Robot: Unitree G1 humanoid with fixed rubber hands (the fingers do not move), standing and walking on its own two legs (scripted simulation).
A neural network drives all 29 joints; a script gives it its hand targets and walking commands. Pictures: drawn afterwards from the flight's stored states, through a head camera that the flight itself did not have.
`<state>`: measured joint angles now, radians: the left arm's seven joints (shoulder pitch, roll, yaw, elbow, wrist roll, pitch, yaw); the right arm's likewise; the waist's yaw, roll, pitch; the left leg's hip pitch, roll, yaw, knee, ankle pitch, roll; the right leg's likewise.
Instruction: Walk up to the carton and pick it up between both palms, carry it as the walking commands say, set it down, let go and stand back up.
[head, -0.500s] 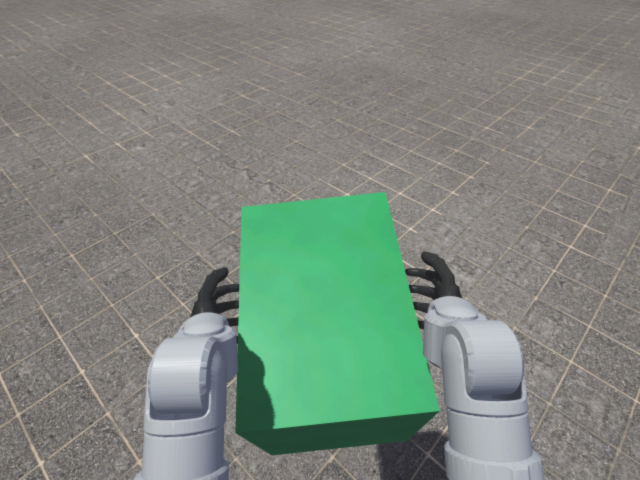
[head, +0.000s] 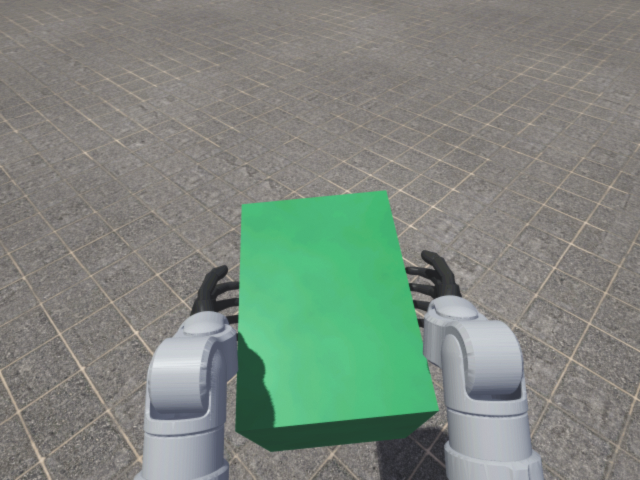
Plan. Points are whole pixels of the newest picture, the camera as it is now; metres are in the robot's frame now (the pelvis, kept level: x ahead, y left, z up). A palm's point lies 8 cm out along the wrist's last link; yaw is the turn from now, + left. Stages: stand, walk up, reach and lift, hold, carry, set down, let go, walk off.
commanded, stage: carry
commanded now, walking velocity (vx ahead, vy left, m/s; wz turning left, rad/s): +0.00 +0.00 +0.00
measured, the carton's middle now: (326, 325) +0.32 +0.00 +0.03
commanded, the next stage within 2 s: none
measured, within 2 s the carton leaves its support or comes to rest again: neither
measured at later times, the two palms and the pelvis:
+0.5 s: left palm (208, 327) +0.27 +0.13 +0.11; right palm (444, 311) +0.28 -0.13 +0.11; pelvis +0.00 +0.00 +0.00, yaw +0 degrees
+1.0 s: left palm (225, 343) +0.26 +0.12 +0.09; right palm (452, 313) +0.29 -0.15 +0.10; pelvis +0.00 -0.04 +0.00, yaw +6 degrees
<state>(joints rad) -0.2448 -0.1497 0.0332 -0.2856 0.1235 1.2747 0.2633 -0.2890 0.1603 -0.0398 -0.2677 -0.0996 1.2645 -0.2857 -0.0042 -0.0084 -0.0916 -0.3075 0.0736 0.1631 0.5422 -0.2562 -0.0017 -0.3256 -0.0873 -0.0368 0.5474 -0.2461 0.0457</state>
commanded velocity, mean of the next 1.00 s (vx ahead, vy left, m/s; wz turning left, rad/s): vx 0.00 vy -0.10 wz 0.30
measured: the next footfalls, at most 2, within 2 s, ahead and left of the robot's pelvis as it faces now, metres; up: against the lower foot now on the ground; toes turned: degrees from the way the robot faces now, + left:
right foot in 1.46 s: +0.07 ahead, -0.20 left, +0.00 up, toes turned +14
